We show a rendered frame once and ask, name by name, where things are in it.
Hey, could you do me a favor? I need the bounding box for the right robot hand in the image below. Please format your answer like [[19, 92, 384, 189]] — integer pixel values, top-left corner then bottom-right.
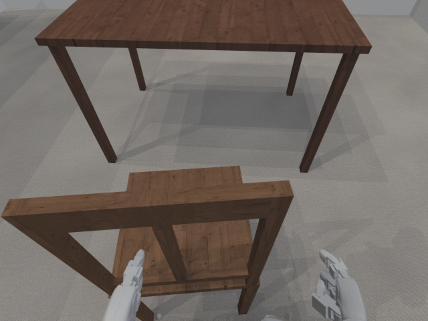
[[312, 249, 367, 321]]

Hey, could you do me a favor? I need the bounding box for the left robot hand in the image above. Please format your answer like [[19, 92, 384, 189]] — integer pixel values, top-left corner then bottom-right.
[[102, 249, 144, 321]]

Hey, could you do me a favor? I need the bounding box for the chair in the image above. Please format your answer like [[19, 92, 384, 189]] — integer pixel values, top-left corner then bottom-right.
[[1, 166, 294, 321]]

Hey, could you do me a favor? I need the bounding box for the table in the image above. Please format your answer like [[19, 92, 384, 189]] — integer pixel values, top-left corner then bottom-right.
[[35, 0, 372, 173]]

